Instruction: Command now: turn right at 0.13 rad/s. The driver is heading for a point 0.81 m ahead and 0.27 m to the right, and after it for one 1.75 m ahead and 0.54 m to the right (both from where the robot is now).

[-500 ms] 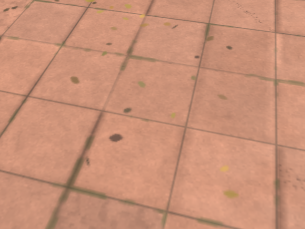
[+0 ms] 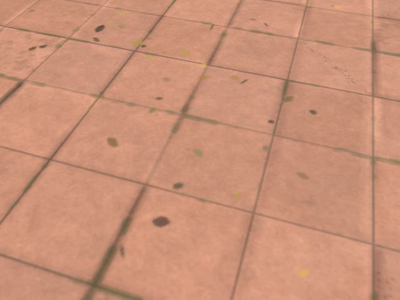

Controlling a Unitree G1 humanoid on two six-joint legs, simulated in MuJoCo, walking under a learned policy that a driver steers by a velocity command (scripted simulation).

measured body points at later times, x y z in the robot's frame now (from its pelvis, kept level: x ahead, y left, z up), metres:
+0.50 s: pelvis +0.00 -0.01 +0.00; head +0.03 -0.03 +0.44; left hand +0.12 +0.24 -0.13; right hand +0.05 -0.27 -0.15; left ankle +0.00 +0.14 -0.68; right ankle +0.03 -0.08 -0.74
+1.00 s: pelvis +0.04 +0.01 +0.01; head +0.05 +0.03 +0.46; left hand +0.28 +0.18 -0.13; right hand -0.08 -0.25 -0.11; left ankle +0.02 +0.12 -0.74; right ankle +0.00 -0.16 -0.66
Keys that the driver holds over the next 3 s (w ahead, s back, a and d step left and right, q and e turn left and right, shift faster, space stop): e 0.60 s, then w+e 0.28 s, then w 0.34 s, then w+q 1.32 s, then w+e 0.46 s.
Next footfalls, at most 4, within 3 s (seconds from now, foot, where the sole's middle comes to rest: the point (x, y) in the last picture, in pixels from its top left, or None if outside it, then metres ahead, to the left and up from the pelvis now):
0.72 left None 0.06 0.11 -0.78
1.20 right None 0.13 -0.22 -0.78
1.70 left None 0.49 -0.24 -0.78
2.26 right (332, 238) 0.78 -0.46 -0.78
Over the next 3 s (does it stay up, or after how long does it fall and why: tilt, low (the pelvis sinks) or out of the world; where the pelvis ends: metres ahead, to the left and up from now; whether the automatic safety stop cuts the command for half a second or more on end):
stays up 1.00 -0.28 0.01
